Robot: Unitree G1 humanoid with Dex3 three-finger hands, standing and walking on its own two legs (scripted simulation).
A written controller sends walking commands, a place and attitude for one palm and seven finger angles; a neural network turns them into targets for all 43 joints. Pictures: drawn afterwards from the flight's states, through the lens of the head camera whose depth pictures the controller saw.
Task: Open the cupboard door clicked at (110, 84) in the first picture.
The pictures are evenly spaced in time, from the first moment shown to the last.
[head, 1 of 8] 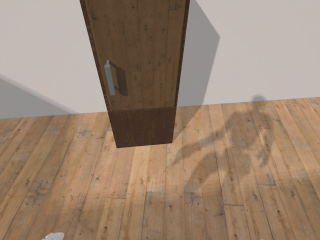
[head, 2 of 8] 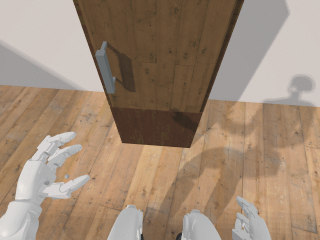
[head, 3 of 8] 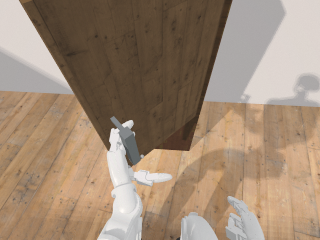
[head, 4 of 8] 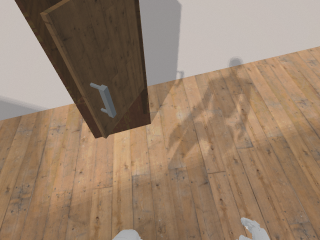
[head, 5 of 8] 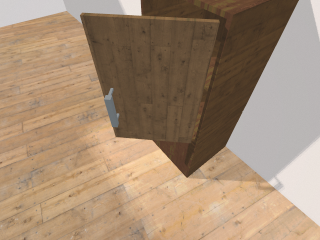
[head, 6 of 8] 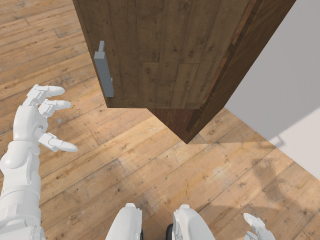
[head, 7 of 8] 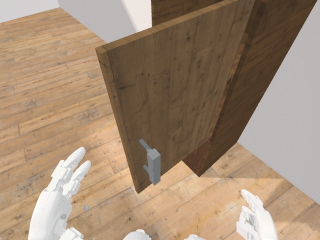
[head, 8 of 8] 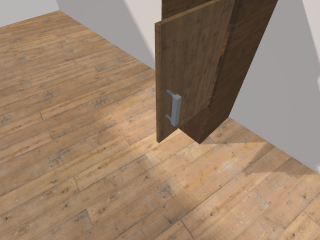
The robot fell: no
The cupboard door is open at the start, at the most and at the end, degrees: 0 89 88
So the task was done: yes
